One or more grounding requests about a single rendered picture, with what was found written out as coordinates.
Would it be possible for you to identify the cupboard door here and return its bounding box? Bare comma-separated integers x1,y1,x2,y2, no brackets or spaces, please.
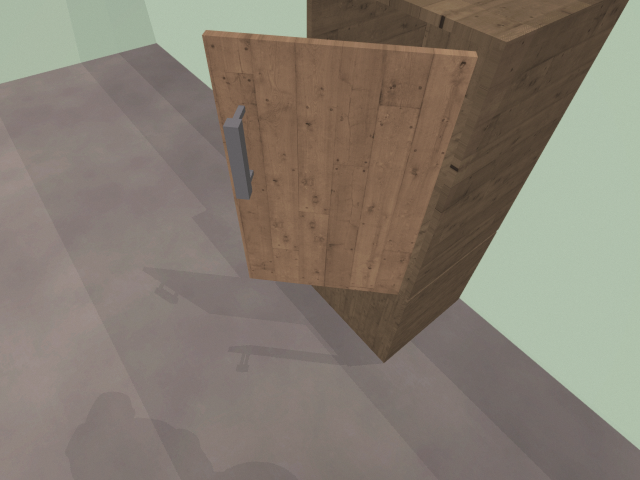
202,30,478,295

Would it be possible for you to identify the handle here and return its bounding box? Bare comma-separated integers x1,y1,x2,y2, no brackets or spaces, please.
223,105,254,200

